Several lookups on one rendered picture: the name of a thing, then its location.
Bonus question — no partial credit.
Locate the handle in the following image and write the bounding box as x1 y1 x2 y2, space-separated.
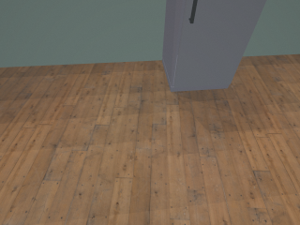
189 0 198 23

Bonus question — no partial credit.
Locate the fridge door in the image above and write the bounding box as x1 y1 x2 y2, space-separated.
173 0 267 88

